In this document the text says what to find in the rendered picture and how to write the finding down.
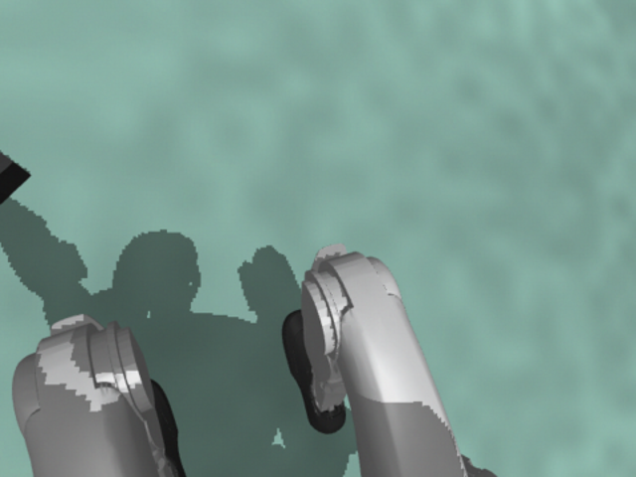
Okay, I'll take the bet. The small box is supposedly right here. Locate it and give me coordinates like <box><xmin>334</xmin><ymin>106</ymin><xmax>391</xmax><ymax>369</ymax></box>
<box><xmin>0</xmin><ymin>152</ymin><xmax>32</xmax><ymax>205</ymax></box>

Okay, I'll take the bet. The right robot foot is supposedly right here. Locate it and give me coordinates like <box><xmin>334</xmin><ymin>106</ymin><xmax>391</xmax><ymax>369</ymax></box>
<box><xmin>282</xmin><ymin>309</ymin><xmax>346</xmax><ymax>434</ymax></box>

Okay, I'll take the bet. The right robot hand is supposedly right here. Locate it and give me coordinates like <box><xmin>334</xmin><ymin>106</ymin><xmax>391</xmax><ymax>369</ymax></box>
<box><xmin>461</xmin><ymin>454</ymin><xmax>497</xmax><ymax>477</ymax></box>

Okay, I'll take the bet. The left robot foot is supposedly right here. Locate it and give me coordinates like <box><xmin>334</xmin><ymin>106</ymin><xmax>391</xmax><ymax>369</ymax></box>
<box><xmin>150</xmin><ymin>379</ymin><xmax>186</xmax><ymax>477</ymax></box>

